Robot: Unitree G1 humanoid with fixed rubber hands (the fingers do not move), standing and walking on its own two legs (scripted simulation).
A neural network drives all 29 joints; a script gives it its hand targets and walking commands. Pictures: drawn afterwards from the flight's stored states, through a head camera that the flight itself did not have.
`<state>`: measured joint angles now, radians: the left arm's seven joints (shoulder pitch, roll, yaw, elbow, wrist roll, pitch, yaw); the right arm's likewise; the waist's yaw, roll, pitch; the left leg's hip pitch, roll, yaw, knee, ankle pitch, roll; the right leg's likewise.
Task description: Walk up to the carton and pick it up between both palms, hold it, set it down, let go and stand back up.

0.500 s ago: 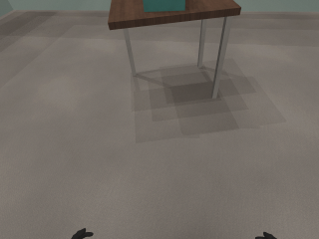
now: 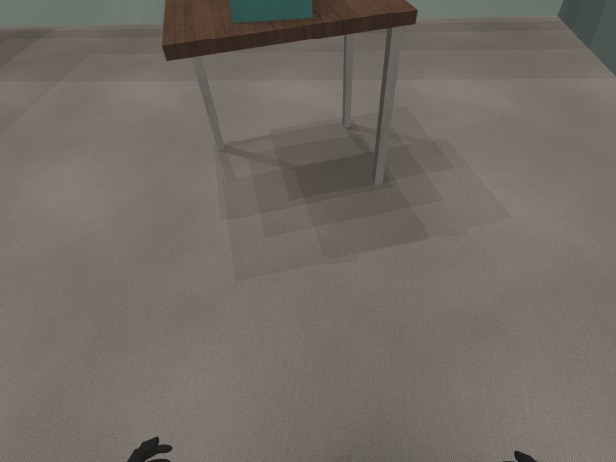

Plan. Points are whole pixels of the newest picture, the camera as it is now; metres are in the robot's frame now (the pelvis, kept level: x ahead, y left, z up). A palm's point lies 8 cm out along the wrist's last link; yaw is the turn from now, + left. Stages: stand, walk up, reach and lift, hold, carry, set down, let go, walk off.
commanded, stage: stand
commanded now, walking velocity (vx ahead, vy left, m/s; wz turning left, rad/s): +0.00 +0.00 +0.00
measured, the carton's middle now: out of the picture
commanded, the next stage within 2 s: none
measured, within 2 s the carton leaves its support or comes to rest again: neither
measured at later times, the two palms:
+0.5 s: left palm out of the picture +0.12 +0.27 -0.08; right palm out of the picture +0.07 -0.27 -0.11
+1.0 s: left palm out of the picture +0.13 +0.28 -0.09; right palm out of the picture +0.05 -0.26 -0.10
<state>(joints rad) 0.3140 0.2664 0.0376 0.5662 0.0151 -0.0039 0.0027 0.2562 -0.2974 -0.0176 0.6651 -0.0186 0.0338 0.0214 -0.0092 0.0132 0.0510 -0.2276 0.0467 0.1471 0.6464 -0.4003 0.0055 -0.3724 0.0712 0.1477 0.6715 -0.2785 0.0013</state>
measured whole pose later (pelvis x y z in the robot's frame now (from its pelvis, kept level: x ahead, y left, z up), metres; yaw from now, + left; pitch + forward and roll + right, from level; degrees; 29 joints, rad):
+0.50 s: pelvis +0.00 +0.01 +0.00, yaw -2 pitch -1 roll +1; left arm 0.31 0.27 0.03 0.57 0.02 0.01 0.01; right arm 0.29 -0.32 -0.02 0.66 -0.02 0.05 0.02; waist -0.02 0.02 0.05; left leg -0.22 0.04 0.19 0.65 -0.41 0.02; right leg -0.39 0.07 0.20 0.68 -0.27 0.02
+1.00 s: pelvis +0.00 +0.02 +0.00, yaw -5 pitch -2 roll +1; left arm 0.30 0.29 0.03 0.59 0.02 0.02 0.02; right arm 0.31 -0.32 0.00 0.67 -0.01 0.04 0.01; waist -0.02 0.00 0.07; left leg -0.20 0.04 0.21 0.66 -0.42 0.03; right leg -0.38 0.07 0.19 0.68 -0.27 0.02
